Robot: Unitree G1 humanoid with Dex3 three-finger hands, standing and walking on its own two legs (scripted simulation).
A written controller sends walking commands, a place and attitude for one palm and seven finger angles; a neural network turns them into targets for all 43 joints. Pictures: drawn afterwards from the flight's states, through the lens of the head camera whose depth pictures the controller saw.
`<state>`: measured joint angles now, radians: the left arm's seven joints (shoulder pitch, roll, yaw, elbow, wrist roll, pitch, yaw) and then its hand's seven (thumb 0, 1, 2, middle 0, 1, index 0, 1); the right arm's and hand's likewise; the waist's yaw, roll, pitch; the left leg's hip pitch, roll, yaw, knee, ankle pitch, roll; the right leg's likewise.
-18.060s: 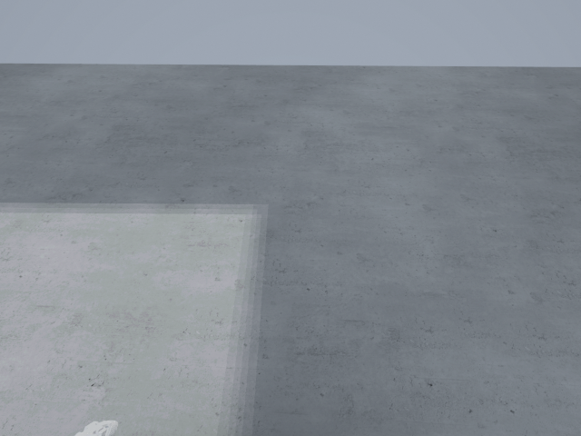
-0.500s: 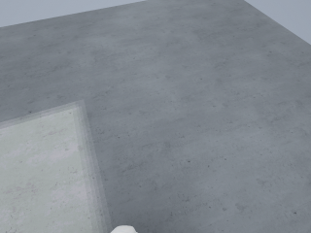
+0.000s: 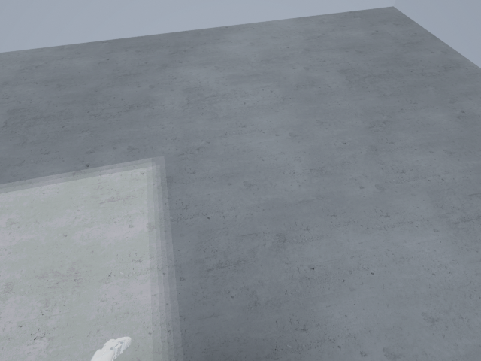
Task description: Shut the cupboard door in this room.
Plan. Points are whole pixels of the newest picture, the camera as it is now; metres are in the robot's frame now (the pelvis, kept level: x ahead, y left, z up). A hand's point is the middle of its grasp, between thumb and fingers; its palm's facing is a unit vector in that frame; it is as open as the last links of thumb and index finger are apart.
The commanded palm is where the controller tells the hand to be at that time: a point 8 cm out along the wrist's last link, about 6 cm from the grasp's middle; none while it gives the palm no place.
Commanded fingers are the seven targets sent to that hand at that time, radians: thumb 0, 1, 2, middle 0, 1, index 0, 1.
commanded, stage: turn or walk to find it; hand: left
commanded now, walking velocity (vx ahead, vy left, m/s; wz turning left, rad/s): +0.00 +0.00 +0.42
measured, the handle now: out of the picture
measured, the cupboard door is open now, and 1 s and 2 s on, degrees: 86 86 86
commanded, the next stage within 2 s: stand and wait in 1.02 s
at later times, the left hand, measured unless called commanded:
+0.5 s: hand out of the picture -0.05 +0.24 -0.18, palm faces +0.28 -0.93 -0.25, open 7.4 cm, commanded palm none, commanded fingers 0.00 0.90 0.90 -0.20 -0.30 -0.20 -0.30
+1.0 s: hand out of the picture -0.03 +0.19 -0.13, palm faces +0.44 -0.85 -0.29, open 7.4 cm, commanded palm none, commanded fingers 0.00 0.90 0.90 -0.20 -0.30 -0.20 -0.30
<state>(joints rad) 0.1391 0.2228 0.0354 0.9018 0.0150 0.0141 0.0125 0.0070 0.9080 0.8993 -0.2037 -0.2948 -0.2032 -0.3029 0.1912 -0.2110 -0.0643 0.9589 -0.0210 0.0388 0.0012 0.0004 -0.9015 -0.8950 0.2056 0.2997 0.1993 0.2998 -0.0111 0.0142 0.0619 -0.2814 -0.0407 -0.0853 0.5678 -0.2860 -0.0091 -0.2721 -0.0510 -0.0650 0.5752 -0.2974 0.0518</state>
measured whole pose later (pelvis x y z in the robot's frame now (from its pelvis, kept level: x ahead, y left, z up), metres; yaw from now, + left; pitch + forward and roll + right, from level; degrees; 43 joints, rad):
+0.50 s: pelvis -0.02 +0.03 +0.00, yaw +14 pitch +0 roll +0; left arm 0.23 0.26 0.06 0.98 0.02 0.06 0.02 0.01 0.91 0.90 -0.21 -0.30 -0.21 -0.30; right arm 0.16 -0.20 -0.05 0.96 -0.02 0.02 0.01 0.00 -0.91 -0.90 0.20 0.30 0.19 0.30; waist 0.02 -0.06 0.10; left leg -0.27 0.01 0.07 0.62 -0.34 0.02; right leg -0.38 -0.14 -0.14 0.91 -0.52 0.06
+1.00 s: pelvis -0.03 -0.03 +0.01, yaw +27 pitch -1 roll +3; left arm 0.18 0.17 0.03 0.91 0.02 0.01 0.02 0.01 0.91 0.90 -0.21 -0.30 -0.21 -0.30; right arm 0.21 -0.24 -0.09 0.98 -0.02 0.07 0.01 0.00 -0.91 -0.90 0.20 0.30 0.20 0.30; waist -0.02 0.05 0.07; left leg -0.47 -0.05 -0.05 1.05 -0.43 -0.02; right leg -0.23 -0.07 -0.12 0.56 -0.31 -0.04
